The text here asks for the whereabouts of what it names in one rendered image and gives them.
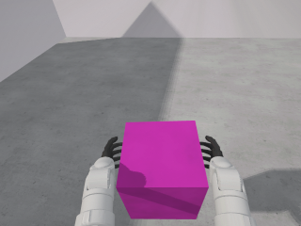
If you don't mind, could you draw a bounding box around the right robot hand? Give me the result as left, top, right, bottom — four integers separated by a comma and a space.
199, 136, 224, 169

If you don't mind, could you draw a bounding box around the left robot hand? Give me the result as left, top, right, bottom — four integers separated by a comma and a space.
101, 137, 123, 169

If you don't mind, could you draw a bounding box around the robot left forearm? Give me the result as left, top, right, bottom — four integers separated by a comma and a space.
74, 156, 116, 226

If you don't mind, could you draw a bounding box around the carton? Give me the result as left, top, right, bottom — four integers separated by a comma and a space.
116, 121, 209, 219

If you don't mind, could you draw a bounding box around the robot right forearm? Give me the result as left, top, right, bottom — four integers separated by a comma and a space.
209, 156, 258, 226

